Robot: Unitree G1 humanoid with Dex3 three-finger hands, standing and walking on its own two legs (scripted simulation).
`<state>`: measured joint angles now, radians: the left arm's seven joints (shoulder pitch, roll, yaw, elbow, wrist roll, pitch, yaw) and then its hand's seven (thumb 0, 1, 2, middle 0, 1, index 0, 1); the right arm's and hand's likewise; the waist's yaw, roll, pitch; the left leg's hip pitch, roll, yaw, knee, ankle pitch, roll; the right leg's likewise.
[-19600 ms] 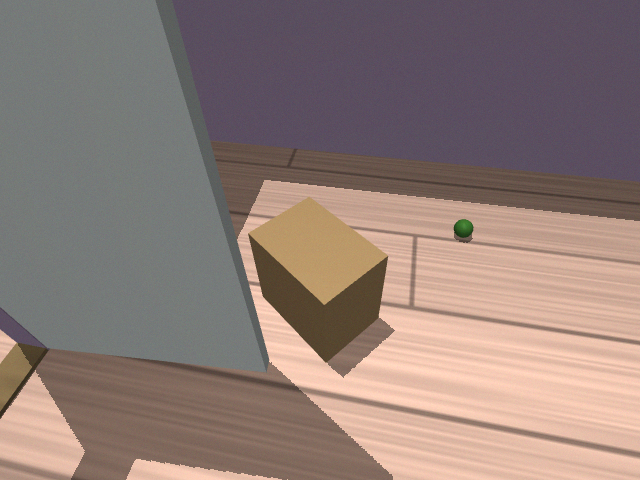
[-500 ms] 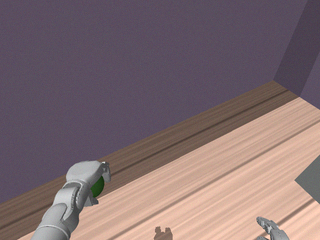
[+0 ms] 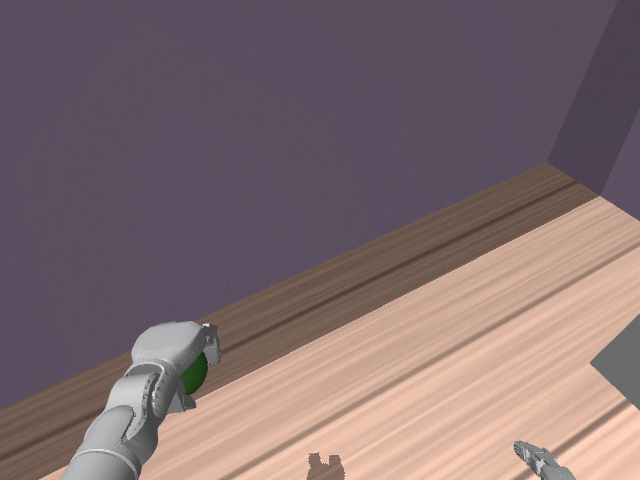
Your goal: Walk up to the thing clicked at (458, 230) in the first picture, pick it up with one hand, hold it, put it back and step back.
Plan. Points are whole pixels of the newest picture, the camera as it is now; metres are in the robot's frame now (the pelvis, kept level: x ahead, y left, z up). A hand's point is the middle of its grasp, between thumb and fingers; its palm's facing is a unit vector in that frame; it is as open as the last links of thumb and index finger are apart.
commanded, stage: hold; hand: left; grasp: from above
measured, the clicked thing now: (179, 369) +0.31 +0.23 -0.05
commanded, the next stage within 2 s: crouch in 0.02 s
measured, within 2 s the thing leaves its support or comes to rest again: neither
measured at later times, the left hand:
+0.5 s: hand (190, 402) +0.28 +0.23 -0.11, palm faces -0.49 -0.04 -0.87, open 8.6 cm
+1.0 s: hand (225, 423) +0.32 +0.24 -0.36, palm faces -0.45 +0.00 -0.89, open 8.5 cm
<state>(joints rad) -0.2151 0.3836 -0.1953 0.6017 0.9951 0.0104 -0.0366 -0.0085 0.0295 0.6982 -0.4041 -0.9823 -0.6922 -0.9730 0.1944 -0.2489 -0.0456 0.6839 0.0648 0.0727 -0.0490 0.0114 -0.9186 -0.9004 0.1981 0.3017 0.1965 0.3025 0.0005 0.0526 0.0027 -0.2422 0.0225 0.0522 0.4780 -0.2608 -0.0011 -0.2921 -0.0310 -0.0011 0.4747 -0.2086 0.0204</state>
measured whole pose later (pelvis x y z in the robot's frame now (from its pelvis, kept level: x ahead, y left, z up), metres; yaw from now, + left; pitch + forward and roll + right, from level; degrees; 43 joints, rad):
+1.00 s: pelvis -0.07 +0.01 -0.22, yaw +1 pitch +32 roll -2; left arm -0.64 0.44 -0.03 1.20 1.17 -0.08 0.39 -0.02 0.04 0.64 -0.44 -0.94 -0.74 -0.92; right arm 0.22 -0.24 -0.08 0.76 -0.05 -0.03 -0.01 0.01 -0.91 -0.90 0.20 0.30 0.20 0.30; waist -0.14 0.04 -0.19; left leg -1.60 0.03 0.00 1.66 -0.62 0.02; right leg -1.61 -0.05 -0.01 1.60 -0.54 0.03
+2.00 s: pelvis -0.09 +0.00 -0.40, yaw -1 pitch +36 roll -5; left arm -0.87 0.62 0.11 1.42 1.28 -0.22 0.45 -0.01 0.02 0.72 -0.43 -0.93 -0.73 -0.95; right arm 0.16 -0.27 -0.03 0.77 -0.14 -0.10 0.14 0.00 -0.92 -0.90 0.20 0.30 0.20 0.30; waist -0.22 0.01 -0.08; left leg -2.21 0.00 -0.07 2.29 -0.71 0.01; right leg -2.20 -0.06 -0.03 2.19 -0.62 0.03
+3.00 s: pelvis -0.08 +0.01 -0.47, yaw -5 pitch +32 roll -10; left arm -0.92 0.80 0.23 1.63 1.36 -0.29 0.58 -0.01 0.01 0.70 -0.45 -0.92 -0.75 -0.94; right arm 0.12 -0.31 0.07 0.78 -0.25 -0.16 0.25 0.00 -0.92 -0.89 0.20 0.30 0.20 0.30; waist -0.30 -0.04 0.05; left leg -2.36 -0.01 -0.15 2.54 -0.75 0.01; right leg -2.32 -0.04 -0.08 2.39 -0.62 0.05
